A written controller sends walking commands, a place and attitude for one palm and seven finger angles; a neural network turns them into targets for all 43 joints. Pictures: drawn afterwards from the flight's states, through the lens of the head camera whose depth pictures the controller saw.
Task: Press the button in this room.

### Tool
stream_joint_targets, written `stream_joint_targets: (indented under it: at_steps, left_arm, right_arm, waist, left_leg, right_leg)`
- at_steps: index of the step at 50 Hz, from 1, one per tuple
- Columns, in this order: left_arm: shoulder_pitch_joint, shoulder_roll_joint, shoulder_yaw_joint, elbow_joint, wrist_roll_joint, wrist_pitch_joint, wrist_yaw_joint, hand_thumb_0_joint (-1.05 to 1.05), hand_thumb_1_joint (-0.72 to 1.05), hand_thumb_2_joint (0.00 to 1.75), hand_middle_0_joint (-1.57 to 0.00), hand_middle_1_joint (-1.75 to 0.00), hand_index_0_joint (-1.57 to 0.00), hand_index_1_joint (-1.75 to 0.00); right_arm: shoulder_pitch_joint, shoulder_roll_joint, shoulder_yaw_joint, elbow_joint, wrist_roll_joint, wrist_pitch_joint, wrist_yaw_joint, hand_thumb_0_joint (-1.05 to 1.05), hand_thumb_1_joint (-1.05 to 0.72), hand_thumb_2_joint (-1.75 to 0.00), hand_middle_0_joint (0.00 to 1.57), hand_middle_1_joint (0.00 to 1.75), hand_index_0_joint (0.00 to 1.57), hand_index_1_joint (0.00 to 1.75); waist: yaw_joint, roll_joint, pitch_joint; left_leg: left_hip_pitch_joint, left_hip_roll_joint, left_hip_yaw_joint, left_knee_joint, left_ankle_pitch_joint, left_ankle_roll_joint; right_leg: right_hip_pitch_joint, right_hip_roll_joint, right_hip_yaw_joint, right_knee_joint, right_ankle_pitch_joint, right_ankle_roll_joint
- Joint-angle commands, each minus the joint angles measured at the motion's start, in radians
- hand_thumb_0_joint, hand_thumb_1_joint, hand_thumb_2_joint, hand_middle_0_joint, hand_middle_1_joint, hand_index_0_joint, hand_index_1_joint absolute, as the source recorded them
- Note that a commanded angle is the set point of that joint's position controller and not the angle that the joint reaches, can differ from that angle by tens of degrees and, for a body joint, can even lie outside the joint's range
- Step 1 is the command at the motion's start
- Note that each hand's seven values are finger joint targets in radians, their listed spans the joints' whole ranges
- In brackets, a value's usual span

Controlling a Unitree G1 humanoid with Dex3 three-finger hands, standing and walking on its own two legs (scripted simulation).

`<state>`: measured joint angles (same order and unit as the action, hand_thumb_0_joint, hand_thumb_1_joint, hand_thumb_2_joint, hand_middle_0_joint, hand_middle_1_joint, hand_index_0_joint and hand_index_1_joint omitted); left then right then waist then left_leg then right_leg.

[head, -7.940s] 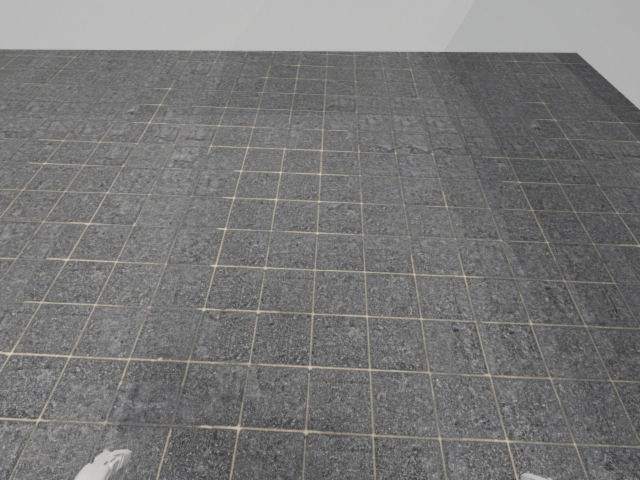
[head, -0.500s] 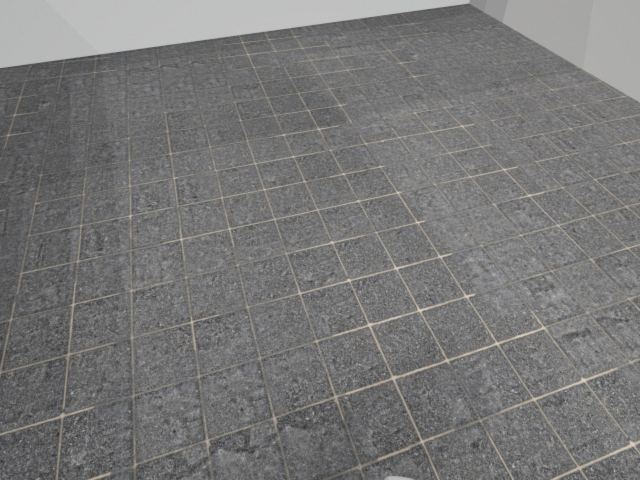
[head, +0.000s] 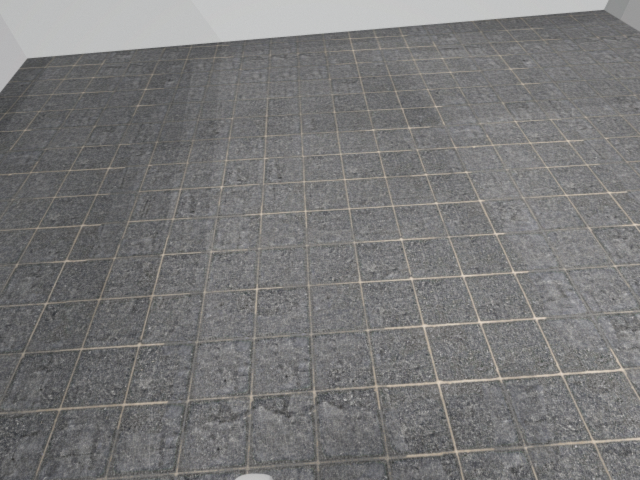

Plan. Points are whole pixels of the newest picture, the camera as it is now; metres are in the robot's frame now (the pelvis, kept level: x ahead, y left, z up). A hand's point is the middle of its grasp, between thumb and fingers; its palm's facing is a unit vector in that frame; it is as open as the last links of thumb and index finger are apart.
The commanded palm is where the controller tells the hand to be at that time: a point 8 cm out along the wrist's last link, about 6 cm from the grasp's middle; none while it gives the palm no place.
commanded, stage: turn or walk to find it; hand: left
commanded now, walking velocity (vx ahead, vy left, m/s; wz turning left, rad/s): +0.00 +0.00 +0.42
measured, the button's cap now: out of the picture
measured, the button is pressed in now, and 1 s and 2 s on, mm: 0 0 0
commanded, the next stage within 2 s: none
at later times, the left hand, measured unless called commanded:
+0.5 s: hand out of the picture +0.00 +0.27 -0.17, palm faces +0.22 -0.94 -0.24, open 7.4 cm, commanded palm none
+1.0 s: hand out of the picture -0.08 +0.19 -0.15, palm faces +0.43 -0.86 -0.27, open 7.4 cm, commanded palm none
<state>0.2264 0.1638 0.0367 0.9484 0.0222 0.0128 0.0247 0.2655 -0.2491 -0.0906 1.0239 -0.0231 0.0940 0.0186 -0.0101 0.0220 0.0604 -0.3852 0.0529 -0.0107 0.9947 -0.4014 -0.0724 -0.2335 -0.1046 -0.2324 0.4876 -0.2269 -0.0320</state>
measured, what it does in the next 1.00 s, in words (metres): steps on the spot, turning left: left foot, then right foot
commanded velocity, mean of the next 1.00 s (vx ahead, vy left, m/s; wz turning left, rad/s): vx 0.00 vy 0.00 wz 0.42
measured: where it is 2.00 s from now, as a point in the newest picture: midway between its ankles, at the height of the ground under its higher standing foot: outside the picture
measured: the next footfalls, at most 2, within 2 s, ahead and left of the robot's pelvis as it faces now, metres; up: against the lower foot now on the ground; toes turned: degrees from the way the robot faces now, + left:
left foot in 0.14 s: +0.00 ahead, +0.15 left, +0.00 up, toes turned +8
right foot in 0.68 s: +0.01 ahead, -0.08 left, +0.00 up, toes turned +13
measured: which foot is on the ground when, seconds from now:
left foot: up 0.00-0.12, down 0.14-0.68, up 0.70-1.00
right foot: down 0.00-0.14, up 0.16-0.66, down 0.68-1.00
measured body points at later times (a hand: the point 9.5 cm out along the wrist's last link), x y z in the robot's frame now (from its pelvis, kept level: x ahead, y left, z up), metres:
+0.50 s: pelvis -0.04 +0.05 +0.00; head -0.02 +0.07 +0.45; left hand -0.01 +0.32 -0.15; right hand +0.07 -0.17 -0.14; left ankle -0.04 +0.14 -0.74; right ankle -0.03 -0.10 -0.68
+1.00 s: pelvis -0.06 -0.01 +0.00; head -0.03 -0.04 +0.45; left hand -0.10 +0.23 -0.13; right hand +0.06 -0.25 -0.16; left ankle -0.17 +0.13 -0.65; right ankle -0.02 -0.09 -0.74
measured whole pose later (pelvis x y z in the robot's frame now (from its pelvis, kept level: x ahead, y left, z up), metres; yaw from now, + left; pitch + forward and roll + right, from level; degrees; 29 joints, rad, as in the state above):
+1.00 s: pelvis -0.06 -0.01 +0.00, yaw +25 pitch -1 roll +2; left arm 0.22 0.15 0.03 0.95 0.02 0.01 0.03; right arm 0.26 -0.26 -0.09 1.02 -0.02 0.09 0.02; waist -0.02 0.04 0.06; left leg -0.44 0.04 -0.04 1.10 -0.36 -0.08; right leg -0.20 -0.08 -0.19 0.48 -0.26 -0.04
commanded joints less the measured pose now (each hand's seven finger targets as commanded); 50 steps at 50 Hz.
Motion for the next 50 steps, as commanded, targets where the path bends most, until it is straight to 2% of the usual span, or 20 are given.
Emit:
stream_joint_targets:
  at_steps: [1,3,5,6,7,8,9,10,12,15,25,31,32,33,34,35,37,40,46,50]
  left_arm:
    - [0.062,0.238,0.06,-0.034,0.012,-0.014,0.009,0.0,0.9,0.9,-0.2,-0.3,-0.2,-0.3]
    - [0.049,0.247,0.063,-0.024,0.011,-0.011,0.008,0.0,0.9,0.9,-0.2,-0.3,-0.2,-0.3]
    - [0.023,0.237,0.064,-0.025,0.002,-0.004,0.005,0.0,0.9,0.9,-0.2,-0.3,-0.2,-0.3]
    - [0.024,0.208,0.057,-0.033,-0.009,0.005,0.002,0.0,0.9,0.9,-0.2,-0.3,-0.2,-0.3]
    - [0.011,0.14,0.044,-0.067,-0.016,0.012,-0.004,0.0,0.9,0.9,-0.2,-0.3,-0.2,-0.3]
    - [-0.054,0.138,0.029,-0.089,-0.004,0.023,-0.004,0.0,0.9,0.9,-0.2,-0.3,-0.2,-0.3]
    - [-0.066,0.146,0.037,-0.082,-0.001,0.03,-0.006,0.0,0.9,0.9,-0.2,-0.3,-0.2,-0.3]
    - [-0.076,0.144,0.042,-0.068,0.001,0.036,-0.005,0.0,0.9,0.9,-0.2,-0.3,-0.2,-0.3]
    - [-0.048,0.158,0.045,-0.041,-0.003,0.031,-0.015,0.0,0.9,0.9,-0.2,-0.3,-0.2,-0.3]
    - [-0.016,0.155,0.043,-0.021,-0.004,0.024,-0.016,0.0,0.9,0.9,-0.2,-0.3,-0.2,-0.3]
    - [-0.119,0.132,0.034,-0.079,-0.012,0.021,-0.002,0.0,0.9,0.9,-0.2,-0.3,-0.2,-0.3]
    - [-0.038,0.128,0.033,-0.071,-0.02,0.004,0.001,0.0,0.9,0.9,-0.2,-0.3,-0.2,-0.3]
    - [-0.002,0.138,0.036,-0.062,-0.019,-0.002,0.004,0.0,0.9,0.9,-0.2,-0.3,-0.2,-0.3]
    - [0.031,0.185,0.043,-0.057,-0.013,-0.012,0.009,0.0,0.9,0.9,-0.2,-0.3,-0.2,-0.3]
    - [0.055,0.268,0.063,-0.057,0.001,-0.02,0.017,0.0,0.9,0.9,-0.2,-0.3,-0.2,-0.3]
    - [0.042,0.29,0.06,-0.073,-0.002,-0.015,0.016,0.0,0.9,0.9,-0.2,-0.3,-0.2,-0.3]
    - [-0.077,0.224,0.057,-0.1,-0.007,-0.014,0.018,0.0,0.9,0.9,-0.2,-0.3,-0.2,-0.3]
    - [-0.113,0.166,0.034,-0.107,-0.01,-0.024,0.011,0.0,0.9,0.9,-0.2,-0.3,-0.2,-0.3]
    - [-0.002,0.179,0.04,-0.069,-0.004,-0.029,0.012,0.0,0.9,0.9,-0.2,-0.3,-0.2,-0.3]
    - [0.039,0.21,0.051,-0.048,0.005,-0.023,0.012,0.0,0.9,0.9,-0.2,-0.3,-0.2,-0.3]
  right_arm:
    - [-0.082,-0.032,0.013,-0.1,0.011,-0.045,-0.006,0.0,-0.9,-0.9,0.2,0.3,0.2,0.3]
    - [-0.052,-0.028,0.016,-0.096,0.017,-0.054,-0.01,0.0,-0.9,-0.9,0.2,0.3,0.2,0.3]
    - [0.025,-0.038,0.015,-0.076,0.015,-0.067,-0.013,0.0,-0.9,-0.9,0.2,0.3,0.2,0.3]
    - [0.054,-0.081,0.007,-0.067,0.013,-0.076,-0.012,0.0,-0.9,-0.9,0.2,0.3,0.2,0.3]
    - [0.067,-0.176,-0.015,-0.078,0.003,-0.082,-0.017,0.0,-0.9,-0.9,0.2,0.3,0.2,0.3]
    - [0.077,-0.217,-0.02,-0.078,0.005,-0.072,-0.023,0.0,-0.9,-0.9,0.2,0.3,0.2,0.3]
    - [0.045,-0.199,-0.013,-0.078,-0.001,-0.073,-0.03,0.0,-0.9,-0.9,0.2,0.3,0.2,0.3]
    - [0.001,-0.172,-0.007,-0.081,-0.002,-0.078,-0.039,0.0,-0.9,-0.9,0.2,0.3,0.2,0.3]
    - [-0.074,-0.141,0.01,-0.105,0.001,-0.082,-0.043,0.0,-0.9,-0.9,0.2,0.3,0.2,0.3]
    - [-0.052,-0.133,0.011,-0.104,0.008,-0.092,-0.045,0.0,-0.9,-0.9,0.2,0.3,0.2,0.3]
    - [0.018,-0.136,-0.006,-0.097,-0.002,-0.083,-0.042,0.0,-0.9,-0.9,0.2,0.3,0.2,0.3]
    - [-0.019,-0.136,-0.013,-0.114,-0.002,-0.074,-0.035,0.0,-0.9,-0.9,0.2,0.3,0.2,0.3]
    - [-0.03,-0.129,-0.013,-0.116,0.003,-0.074,-0.033,0.0,-0.9,-0.9,0.2,0.3,0.2,0.3]
    - [-0.027,-0.094,-0.009,-0.118,0.013,-0.076,-0.027,0.0,-0.9,-0.9,0.2,0.3,0.2,0.3]
    - [-0.021,-0.031,0.002,-0.141,0.017,-0.078,-0.022,0.0,-0.9,-0.9,0.2,0.3,0.2,0.3]
    - [-0.048,-0.064,-0.01,-0.153,0.007,-0.068,-0.025,0.0,-0.9,-0.9,0.2,0.3,0.2,0.3]
    - [-0.026,-0.084,-0.022,-0.115,-0.003,-0.038,-0.016,0.0,-0.9,-0.9,0.2,0.3,0.2,0.3]
    - [0.042,-0.051,-0.015,-0.07,-0.004,-0.031,-0.004,0.0,-0.9,-0.9,0.2,0.3,0.2,0.3]
    - [-0.011,-0.061,-0.009,-0.077,-0.002,-0.028,-0.005,0.0,-0.9,-0.9,0.2,0.3,0.2,0.3]
    - [-0.07,-0.048,0.004,-0.089,0.003,-0.034,-0.007,0.0,-0.9,-0.9,0.2,0.3,0.2,0.3]
  waist:
    - [0.066,-0.208,-0.067]
    - [0.05,-0.217,-0.093]
    - [-0.001,-0.16,-0.127]
    - [-0.023,-0.022,-0.139]
    - [-0.038,0.278,-0.103]
    - [-0.055,0.255,-0.079]
    - [-0.044,0.207,-0.058]
    - [-0.033,0.248,-0.034]
    - [0.002,0.168,-0.001]
    - [0.006,0.097,-0.048]
    - [-0.037,0.115,-0.073]
    - [0.007,0.106,-0.126]
    - [0.029,0.083,-0.145]
    - [0.041,-0.003,-0.161]
    - [0.052,-0.264,-0.155]
    - [0.06,-0.268,-0.115]
    - [0.008,-0.205,-0.016]
    - [-0.031,-0.138,0.009]
    - [0.015,-0.175,-0.018]
    - [0.042,-0.184,-0.031]
  left_leg:
    - [-0.037,-0.008,0.058,-0.196,-0.085,0.011]
    - [0.036,-0.016,0.082,-0.313,-0.068,0.021]
    - [0.196,-0.023,0.09,-0.532,0.121,0.035]
    - [0.316,0.031,0.009,-0.632,0.208,0.056]
    - [0.373,0.276,-0.321,-0.715,0.376,0.147]
    - [0.289,0.347,-0.334,-0.73,0.468,0.208]
    - [0.226,0.327,-0.294,-0.733,0.435,0.232]
    - [0.199,0.275,-0.269,-0.733,0.419,0.216]
    - [0.198,0.204,-0.196,-0.706,0.476,0.204]
    - [0.276,0.169,-0.166,-0.685,0.588,0.197]
    - [0.297,0.188,-0.323,-0.657,0.591,0.254]
    - [0.168,0.117,-0.352,-0.587,0.562,0.212]
    - [0.119,0.086,-0.332,-0.555,0.498,0.178]
    - [-0.007,0.035,-0.279,-0.482,0.355,0.128]
    - [-0.197,-0.105,-0.105,-0.285,0.022,0.057]
    - [-0.19,-0.116,-0.075,-0.078,-0.178,0.045]
    - [-0.16,-0.066,-0.111,0.137,-0.079,0.046]
    - [-0.16,-0.05,-0.06,0.22,0.053,0.023]
    - [-0.174,-0.015,-0.037,0.165,0.057,-0.011]
    - [-0.12,-0.003,0.007,-0.018,-0.034,-0.01]
  right_leg:
    - [0.133,-0.272,0.231,-0.161,0.166,-0.118]
    - [0.126,-0.278,0.207,-0.108,0.229,-0.108]
    - [0.047,-0.245,0.136,0.002,0.199,-0.041]
    - [-0.074,-0.185,0.081,0.131,0.086,0.017]
    - [-0.33,-0.048,0.034,0.344,-0.256,0.094]
    - [-0.336,-0.026,0.118,0.472,-0.36,0.096]
    - [-0.317,-0.032,0.167,0.537,-0.328,0.09]
    - [-0.333,-0.029,0.192,0.581,-0.283,0.095]
    - [-0.333,-0.015,0.204,0.625,-0.183,0.098]
    - [-0.33,0.0,0.203,0.638,-0.133,0.117]
    - [-0.264,0.03,0.229,0.431,-0.227,0.119]
    - [-0.004,0.084,0.2,0.071,-0.089,0.092]
    - [0.091,0.071,0.199,-0.059,0.009,0.088]
    - [0.239,-0.022,0.281,-0.149,0.063,0.067]
    - [0.333,-0.265,0.525,-0.192,0.104,-0.025]
    - [0.173,-0.386,0.581,-0.214,0.157,-0.119]
    - [-0.022,-0.292,0.479,-0.273,-0.074,-0.117]
    - [-0.009,-0.177,0.295,-0.225,0.062,-0.059]
    - [0.092,-0.209,0.265,-0.211,0.104,-0.081]
    - [0.134,-0.245,0.239,-0.175,0.206,-0.107]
